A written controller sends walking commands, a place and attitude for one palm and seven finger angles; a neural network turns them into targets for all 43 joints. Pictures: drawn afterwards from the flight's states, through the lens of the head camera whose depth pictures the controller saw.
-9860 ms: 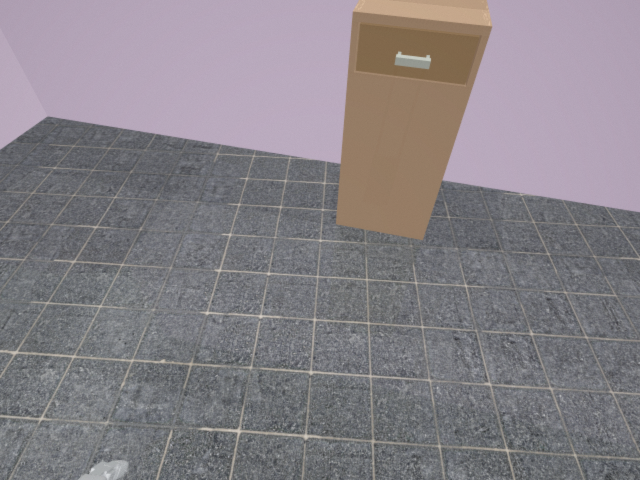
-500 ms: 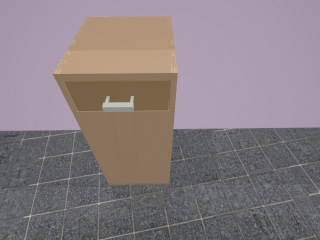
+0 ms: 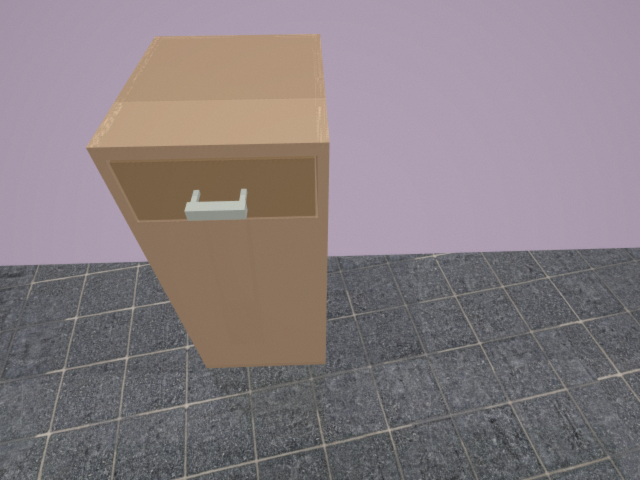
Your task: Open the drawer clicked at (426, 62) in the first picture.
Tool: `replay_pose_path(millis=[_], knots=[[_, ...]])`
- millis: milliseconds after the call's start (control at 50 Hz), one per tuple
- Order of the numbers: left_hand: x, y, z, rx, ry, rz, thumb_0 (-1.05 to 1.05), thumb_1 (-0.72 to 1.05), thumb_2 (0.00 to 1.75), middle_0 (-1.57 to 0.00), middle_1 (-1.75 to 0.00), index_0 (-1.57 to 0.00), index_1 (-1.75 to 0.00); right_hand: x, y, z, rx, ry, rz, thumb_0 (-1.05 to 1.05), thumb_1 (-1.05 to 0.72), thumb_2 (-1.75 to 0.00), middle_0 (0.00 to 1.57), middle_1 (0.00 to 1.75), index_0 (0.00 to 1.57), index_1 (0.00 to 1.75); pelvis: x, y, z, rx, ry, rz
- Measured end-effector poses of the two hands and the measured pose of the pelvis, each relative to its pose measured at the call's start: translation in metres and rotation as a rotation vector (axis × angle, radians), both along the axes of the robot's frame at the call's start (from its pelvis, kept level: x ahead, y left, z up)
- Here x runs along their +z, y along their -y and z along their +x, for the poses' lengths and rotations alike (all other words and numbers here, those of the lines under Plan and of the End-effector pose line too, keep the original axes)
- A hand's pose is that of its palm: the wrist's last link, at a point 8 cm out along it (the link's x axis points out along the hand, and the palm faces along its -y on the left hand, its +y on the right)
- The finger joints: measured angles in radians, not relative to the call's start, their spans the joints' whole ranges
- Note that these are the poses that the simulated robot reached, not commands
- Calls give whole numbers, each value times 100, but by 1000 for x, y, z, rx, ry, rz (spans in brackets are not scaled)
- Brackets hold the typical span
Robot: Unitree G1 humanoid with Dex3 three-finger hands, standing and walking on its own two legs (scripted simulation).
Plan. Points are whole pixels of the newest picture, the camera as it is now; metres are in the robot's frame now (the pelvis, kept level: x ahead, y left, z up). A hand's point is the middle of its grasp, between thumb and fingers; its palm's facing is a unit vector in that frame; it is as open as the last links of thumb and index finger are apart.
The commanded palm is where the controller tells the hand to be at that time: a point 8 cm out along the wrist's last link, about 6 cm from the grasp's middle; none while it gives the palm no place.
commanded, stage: look again from close up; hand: left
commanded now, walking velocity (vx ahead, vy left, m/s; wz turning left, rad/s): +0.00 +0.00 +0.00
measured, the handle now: (218, 202) +0.56 +0.21 +0.00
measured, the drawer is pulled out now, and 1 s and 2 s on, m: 0.00 0.00 0.00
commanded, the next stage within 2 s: raise the hand with hooked fingers in 0.58 s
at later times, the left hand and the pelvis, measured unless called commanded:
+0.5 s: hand out of the picture +0.04 +0.21 -0.19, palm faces +0.02 -0.98 -0.20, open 7.4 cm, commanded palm none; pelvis +0.03 +0.03 -0.01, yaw -1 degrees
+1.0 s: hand (155, 389) +0.24 +0.23 -0.03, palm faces +0.00 -0.31 -0.95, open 8.1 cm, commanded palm +0.17 +0.26 -0.02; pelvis +0.00 +0.03 -0.03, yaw -3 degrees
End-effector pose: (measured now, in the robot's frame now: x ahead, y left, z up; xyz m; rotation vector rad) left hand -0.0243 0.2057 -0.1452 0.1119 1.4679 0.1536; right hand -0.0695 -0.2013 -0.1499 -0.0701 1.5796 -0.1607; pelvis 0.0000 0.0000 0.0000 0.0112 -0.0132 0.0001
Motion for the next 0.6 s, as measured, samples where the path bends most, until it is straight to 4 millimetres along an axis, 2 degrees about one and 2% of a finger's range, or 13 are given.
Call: replay_pose_path(millis=[80,160,220,340,460,600], knots=[[0,5,0,7,-8,-7,0,91,90,-20,-30,-20,-30,-1,-4,10,-1,16,8,0,-90,-90,20,30,20,29,0,0,6,-1,-2,1],[-2,3,4,-20,20,-4,0,91,90,-20,-30,-20,-30,-7,-7,36,12,84,13,0,-90,-90,20,30,20,29,-4,-5,8,-2,-21,-30],[-7,-5,13,-26,37,-2,0,91,90,-20,-30,-20,-30,-10,-10,58,27,146,2,0,-91,-90,20,30,20,29,-8,-12,13,9,-26,-38],[-8,-30,40,-19,97,25,1,91,90,-20,-30,-20,-30,-7,-12,82,56,196,-37,2,-93,-90,20,30,20,29,-9,-23,25,-1,-16,-17],[-9,-48,60,-33,132,36,0,91,90,-20,-30,-19,-30,-2,-13,96,69,217,-63,2,-93,-90,20,30,20,29,-9,-31,31,-7,-9,-11],[-10,-55,65,-44,117,26,0,91,90,-20,-30,-19,-30,2,-17,100,77,210,-74,1,-92,-90,20,30,20,29,-8,-38,33,-11,-11,-9]])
